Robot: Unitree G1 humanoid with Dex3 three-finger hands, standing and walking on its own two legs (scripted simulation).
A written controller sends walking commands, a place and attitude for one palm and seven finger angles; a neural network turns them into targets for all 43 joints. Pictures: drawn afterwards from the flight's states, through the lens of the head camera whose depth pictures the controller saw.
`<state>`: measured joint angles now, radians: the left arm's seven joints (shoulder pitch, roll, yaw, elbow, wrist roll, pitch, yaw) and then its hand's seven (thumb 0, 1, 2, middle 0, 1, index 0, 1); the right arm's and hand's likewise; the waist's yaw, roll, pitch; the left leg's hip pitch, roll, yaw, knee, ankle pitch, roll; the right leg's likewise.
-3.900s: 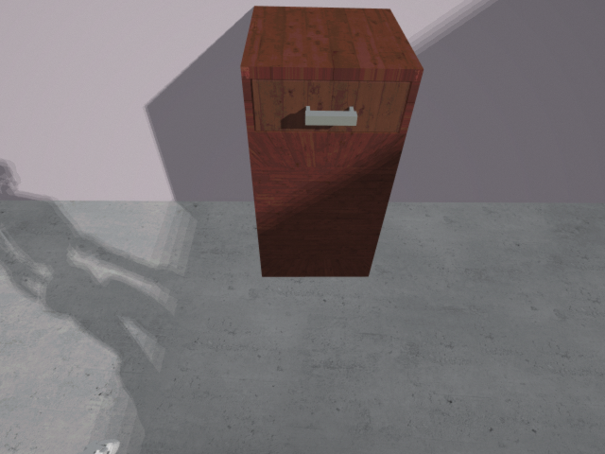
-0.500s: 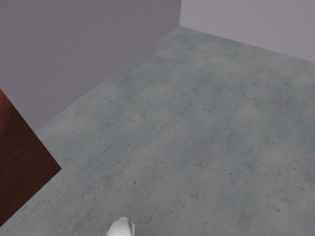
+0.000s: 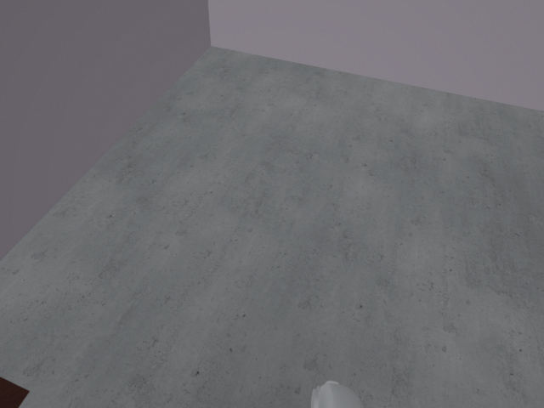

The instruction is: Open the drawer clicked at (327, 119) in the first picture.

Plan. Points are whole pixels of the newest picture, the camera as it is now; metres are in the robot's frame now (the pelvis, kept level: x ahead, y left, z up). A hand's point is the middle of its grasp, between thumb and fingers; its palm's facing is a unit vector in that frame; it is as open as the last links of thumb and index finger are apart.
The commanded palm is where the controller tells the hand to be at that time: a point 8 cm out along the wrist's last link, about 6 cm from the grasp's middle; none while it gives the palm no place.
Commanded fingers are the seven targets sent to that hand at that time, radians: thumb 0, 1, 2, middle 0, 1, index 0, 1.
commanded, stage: walk to a spot facing it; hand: left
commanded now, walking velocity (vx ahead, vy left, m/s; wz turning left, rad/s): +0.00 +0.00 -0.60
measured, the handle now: out of the picture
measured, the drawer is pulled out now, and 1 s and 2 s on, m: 0.00 0.00 0.00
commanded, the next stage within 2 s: turn to face it in 0.08 s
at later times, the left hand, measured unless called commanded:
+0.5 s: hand (205, 380) +0.20 +0.12 -0.17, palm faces -0.04 -0.99 -0.14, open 7.3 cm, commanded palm none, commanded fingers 0.00 0.90 0.90 -0.20 -0.30 -0.20 -0.30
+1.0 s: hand out of the picture +0.08 +0.22 -0.17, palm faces +0.26 -0.93 -0.25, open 7.4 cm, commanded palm none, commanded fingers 0.00 0.90 0.90 -0.20 -0.30 -0.20 -0.30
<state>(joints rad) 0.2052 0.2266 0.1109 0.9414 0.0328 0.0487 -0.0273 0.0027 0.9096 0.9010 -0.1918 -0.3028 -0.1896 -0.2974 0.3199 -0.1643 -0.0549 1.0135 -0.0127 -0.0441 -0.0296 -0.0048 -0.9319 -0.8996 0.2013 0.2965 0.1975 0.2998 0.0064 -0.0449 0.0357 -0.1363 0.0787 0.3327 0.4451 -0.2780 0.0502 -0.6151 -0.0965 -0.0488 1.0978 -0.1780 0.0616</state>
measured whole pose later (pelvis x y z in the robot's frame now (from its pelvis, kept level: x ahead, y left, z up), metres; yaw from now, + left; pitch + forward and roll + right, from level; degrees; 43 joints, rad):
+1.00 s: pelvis +0.05 -0.01 +0.00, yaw +13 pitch +1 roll -2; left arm 0.18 0.25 0.09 0.95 0.02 0.06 0.02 0.01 0.91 0.90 -0.19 -0.30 -0.19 -0.30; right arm 0.25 -0.19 -0.07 0.95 -0.02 0.03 0.00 0.01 -0.91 -0.90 0.20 0.30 0.20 0.30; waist -0.03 0.00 0.03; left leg -0.33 -0.06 -0.06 0.43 -0.11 0.07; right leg -0.42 -0.06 0.02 0.94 -0.38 0.10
